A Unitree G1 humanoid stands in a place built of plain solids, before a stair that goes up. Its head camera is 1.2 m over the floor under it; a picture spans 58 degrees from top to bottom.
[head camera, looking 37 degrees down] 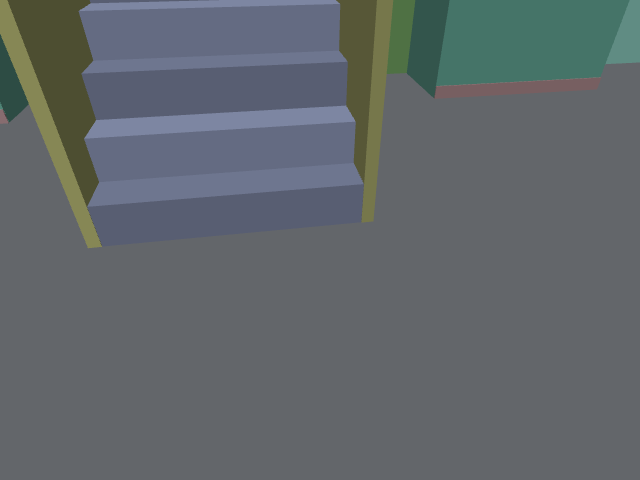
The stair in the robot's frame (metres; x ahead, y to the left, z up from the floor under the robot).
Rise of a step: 0.21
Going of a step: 0.21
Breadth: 1.20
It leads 9 degrees to the left of straight ahead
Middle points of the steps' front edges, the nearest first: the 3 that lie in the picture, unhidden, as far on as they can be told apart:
1.64 0.39 0.21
1.85 0.43 0.43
2.06 0.46 0.64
